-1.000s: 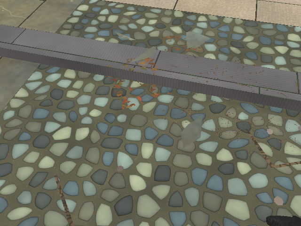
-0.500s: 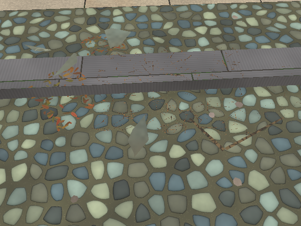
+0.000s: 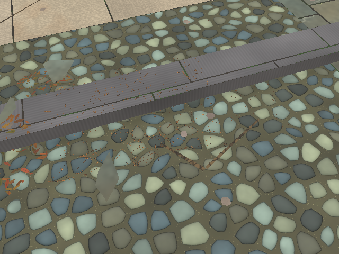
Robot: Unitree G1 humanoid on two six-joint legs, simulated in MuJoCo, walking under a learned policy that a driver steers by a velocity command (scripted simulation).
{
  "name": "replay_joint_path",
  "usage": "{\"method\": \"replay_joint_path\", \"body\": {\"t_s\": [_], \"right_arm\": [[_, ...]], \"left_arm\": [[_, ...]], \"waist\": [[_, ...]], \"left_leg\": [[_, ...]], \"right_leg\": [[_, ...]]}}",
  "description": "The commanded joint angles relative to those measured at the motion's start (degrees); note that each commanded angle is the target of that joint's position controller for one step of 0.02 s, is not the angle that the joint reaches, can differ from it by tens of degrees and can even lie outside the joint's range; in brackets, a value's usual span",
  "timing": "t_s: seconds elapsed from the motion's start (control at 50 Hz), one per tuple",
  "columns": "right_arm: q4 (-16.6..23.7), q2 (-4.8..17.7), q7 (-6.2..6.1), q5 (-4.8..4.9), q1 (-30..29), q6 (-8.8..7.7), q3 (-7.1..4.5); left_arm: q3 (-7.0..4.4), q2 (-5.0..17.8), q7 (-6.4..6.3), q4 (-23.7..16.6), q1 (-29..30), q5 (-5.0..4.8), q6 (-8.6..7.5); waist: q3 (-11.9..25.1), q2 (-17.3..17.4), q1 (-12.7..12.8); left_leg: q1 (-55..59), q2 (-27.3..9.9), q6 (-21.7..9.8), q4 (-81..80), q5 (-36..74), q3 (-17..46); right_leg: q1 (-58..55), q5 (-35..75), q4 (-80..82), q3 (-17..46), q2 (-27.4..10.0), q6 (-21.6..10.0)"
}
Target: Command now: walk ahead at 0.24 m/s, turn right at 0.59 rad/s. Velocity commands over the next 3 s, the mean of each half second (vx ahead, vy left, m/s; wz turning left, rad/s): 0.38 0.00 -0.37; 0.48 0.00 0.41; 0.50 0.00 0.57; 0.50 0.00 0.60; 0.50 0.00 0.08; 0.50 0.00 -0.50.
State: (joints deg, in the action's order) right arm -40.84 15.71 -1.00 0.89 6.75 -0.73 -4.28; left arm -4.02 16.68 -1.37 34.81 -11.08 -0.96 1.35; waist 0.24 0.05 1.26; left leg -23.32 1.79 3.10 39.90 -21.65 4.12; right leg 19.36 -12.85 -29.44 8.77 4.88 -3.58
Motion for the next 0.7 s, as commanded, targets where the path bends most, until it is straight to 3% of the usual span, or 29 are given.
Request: {"method": "replay_joint_path", "body": {"t_s": [0.02, 0.04, 0.06, 0.08, 0.1, 0.12, 0.14, 0.18, 0.22, 0.3, 0.36, 0.4, 0.44, 0.46, 0.48, 0.5, 0.52, 0.54, 0.56, 0.58, 0.6, 0.64, 0.7], "right_arm": [[4.2, 5.3, 0.86, 0.85, 0.3, -2.9, -1.86], [3.0, 5.2, 0.93, 0.93, 3.2, -3.42, -2.12], [1.9, 7.4, 0.57, 0.43, 8.3, -3.65, -2.91], [1.1, 11.4, 0.1, -1.22, 13.4, -3.59, -3.5], [0.9, 13.0, 0.8, -2.57, 12.9, -4.16, -4.09], [2.1, 9.6, 0.44, -1.64, 9.3, -4.46, -3.12], [2.5, 7.4, -0.05, -0.77, 7.3, -4.42, -2.43], [2.4, 6.3, -0.61, -0.73, 7.7, -4.32, -1.73], [1.7, 6.1, -0.67, -1.52, 9.7, -4.84, -1.48], [-0.3, 7.0, -0.04, -1.35, 12.3, -4.94, -1.42], [-1.9, 8.9, 0.39, 0.21, 13.7, -4.22, -1.53], [-2.8, 10.8, 0.75, 1.01, 15.5, -3.78, -1.89], [-3.7, 12.2, 0.94, 1.31, 16.2, -3.26, -2.14], [-4.0, 12.7, 0.92, 1.37, 15.3, -3.04, -2.12], [-4.2, 11.5, 0.88, 1.25, 15.5, -3.0, -1.65], [-3.0, 8.1, 0.88, 0.12, 15.3, -3.27, -0.3], [-0.4, -0.3, 0.9, -0.3, 20.7, -4.11, 2.16], [-1.4, 5.4, 0.73, 1.4, 18.4, -4.89, 0.69], [0.1, 8.1, 0.8, 2.44, 14.3, -4.82, -0.37], [0.6, 7.6, 0.67, 1.82, 11.8, -4.62, -0.22], [0.6, 7.1, 0.62, 0.82, 10.7, -4.22, -0.38], [-0.5, 5.2, 0.98, 0.99, 13.3, -2.54, -0.44], [-0.1, 3.2, 1.03, 0.87, 11.8, -0.96, -0.22]], "left_arm": [[-2.46, 9.2, 0.17, -3.9, 1.9, -0.39, -0.81], [-2.13, 8.2, 0.06, -4.2, 2.8, -0.53, -0.68], [-1.38, 5.6, -0.07, -4.8, 3.4, -0.41, -0.91], [-0.21, 1.3, 0.08, -6.0, 3.2, -0.7, -1.27], [-1.04, 5.1, 0.32, -8.3, 5.4, -0.67, -2.19], [-1.9, 8.1, 0.64, -7.4, 4.6, -0.48, -2.48], [-2.33, 8.6, 0.92, -5.7, 2.4, -0.33, -2.44], [-2.14, 6.9, 1.45, -5.0, 2.3, -0.16, -2.72], [-1.42, 4.5, 1.92, -5.1, 3.4, -0.35, -3.1], [-0.19, 2.1, 2.34, -5.7, 6.7, -0.39, -3.63], [1.04, -0.1, 3.39, -6.7, 11.7, -0.03, -4.66], [0.79, 0.8, 4.12, -7.2, 13.2, -0.5, -5.25], [-0.29, 3.4, 4.46, -6.8, 10.9, -0.89, -5.73], [-1.3, 5.2, 4.22, -5.6, 6.0, -0.9, -5.89], [-2.83, 7.9, 3.61, -2.9, -2.8, -0.71, -5.8], [-3.96, 10.9, 2.65, -1.2, -13.3, 0.03, -5.39], [-4.65, 17.1, 2.2, -0.6, -16.6, 1.71, -5.31], [-3.36, 11.9, 2.19, -0.7, -17.2, 2.19, -5.65], [-2.17, 9.0, 2.31, 0.1, -13.4, 1.48, -5.87], [-1.45, 6.8, 2.41, 0.4, -9.7, 0.89, -6.04], [-0.94, 4.8, 2.56, 0.7, -6.3, 0.92, -6.25], [-0.71, 2.9, 2.55, 1.3, -2.8, 1.61, -7.32], [-1.28, 3.5, 2.14, 3.3, -1.8, 1.73, -8.58]], "waist": [[3.0, -9.6, -2.3], [2.5, -8.3, -4.2], [4.3, -4.7, -6.1], [6.0, 7.4, -6.3], [-0.2, 12.9, -5.4], [-3.9, 10.4, -4.0], [-4.8, 9.5, -3.1], [-5.2, 8.1, -3.5], [-4.7, 6.8, -4.3], [-5.4, 5.6, -5.4], [-6.7, 5.5, -6.4], [-7.3, 6.2, -6.6], [-6.1, 7.6, -4.2], [-3.2, 7.9, -0.5], [2.6, 6.4, 4.1], [11.7, 3.6, 8.9], [21.6, -15.3, 5.3], [22.9, -12.3, 7.5], [13.3, -11.0, 6.1], [7.9, -8.6, 4.2], [4.4, -7.8, 2.3], [1.9, -8.6, -1.0], [-1.6, -5.1, -2.4]], "left_leg": [[6.8, 0.8, -2.4, -11.6, 2.6, -1.1], [13.4, 0.0, -3.7, -18.2, 7.1, -1.4], [24.6, -6.6, -6.0, -19.4, 6.3, 3.5], [31.7, -18.6, -11.3, -24.0, -9.4, 19.6], [25.5, -25.8, -17.0, -29.0, -19.2, 33.7], [23.4, -24.2, -16.9, -29.5, -21.2, 30.1], [23.2, -20.9, -14.6, -29.5, -17.6, 24.4], [22.8, -18.0, -12.2, -30.2, -6.9, 15.5], [21.5, -16.3, -11.8, -30.9, 2.2, 8.1], [20.1, -15.0, -13.0, -32.4, 10.4, 0.9], [17.2, -14.3, -13.3, -33.1, 14.4, -1.1], [17.5, -15.9, -13.5, -32.7, 16.7, 0.0], [20.5, -17.7, -12.7, -29.5, 23.9, 1.3], [20.4, -17.1, -11.4, -23.9, 34.2, -0.1], [17.7, -14.2, -9.6, -13.1, 41.7, -2.9], [6.3, -11.7, -7.2, 2.8, 29.9, -4.3], [-13.1, -1.9, -3.2, 24.4, -7.3, -4.2], [-16.8, -2.0, -3.2, 33.4, -11.1, 4.4], [-21.4, -4.6, -3.7, 36.0, -6.6, 3.5], [-21.1, -7.2, -4.0, 34.5, -1.6, 1.6], [-19.2, -8.8, -4.0, 32.0, 2.5, 1.4], [-13.4, -10.2, -3.7, 30.0, 7.2, 1.7], [-15.1, -9.9, -2.8, 27.4, 10.9, 2.4]], "right_leg": [[-1.5, -20.8, 11.3, 21.0, -11.8, -9.0], [2.2, -22.0, 9.0, 19.9, -9.6, -7.3], [11.1, -24.6, 1.2, 16.1, -6.7, -4.1], [22.4, -23.9, -16.5, 3.2, 0.7, 0.2], [31.3, -20.6, -26.1, 1.0, -1.7, 1.0], [33.2, -15.6, -31.6, 1.1, -4.7, 2.0], [33.4, -11.8, -34.1, 0.2, -5.2, 3.1], [33.6, -5.5, -37.6, -1.0, -6.8, 4.4], [32.4, -0.1, -39.3, -2.8, -7.6, 5.1], [28.4, 5.5, -27.9, -4.4, -8.1, 6.2], [19.9, 7.5, -14.3, -9.7, -8.5, 5.7], [14.8, 5.4, -8.5, -10.7, -7.4, 4.7], [9.4, 3.7, -3.2, -10.5, -5.9, 2.9], [1.7, 4.6, -0.2, -11.2, -4.4, 1.4], [-11.0, 6.1, 1.4, -12.0, -3.2, -0.3], [-29.5, 5.5, -1.8, -4.4, -11.3, -3.0], [-45.3, -6.3, 4.1, 23.6, -28.6, -10.9], [-40.4, -11.6, 11.3, 32.6, -29.4, -11.7], [-33.9, -11.7, 11.9, 23.0, -27.8, -9.5], [-26.5, -8.2, 12.9, 15.8, -25.6, -8.3], [-20.2, -4.4, 14.7, 10.3, -23.0, -7.4], [-12.8, 1.0, 18.8, 2.5, -20.5, -6.7], [-10.1, 9.4, 21.8, -4.7, -20.4, -7.1]]}}
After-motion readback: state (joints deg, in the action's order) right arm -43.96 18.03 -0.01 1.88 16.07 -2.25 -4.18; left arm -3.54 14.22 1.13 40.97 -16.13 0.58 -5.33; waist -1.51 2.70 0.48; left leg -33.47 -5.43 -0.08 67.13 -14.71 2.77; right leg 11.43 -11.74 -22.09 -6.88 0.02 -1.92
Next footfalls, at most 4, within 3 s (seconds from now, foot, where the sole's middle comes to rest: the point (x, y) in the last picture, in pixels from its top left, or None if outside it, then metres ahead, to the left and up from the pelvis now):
0.06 left None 0.05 0.13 -0.78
0.50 right None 0.28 -0.21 -0.78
1.02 left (180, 223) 0.60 0.03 -0.78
1.50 right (208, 158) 0.92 -0.10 -0.78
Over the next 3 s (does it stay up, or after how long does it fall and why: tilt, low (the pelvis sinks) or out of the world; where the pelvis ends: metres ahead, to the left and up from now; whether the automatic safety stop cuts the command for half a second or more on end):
stays up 1.39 0.43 0.08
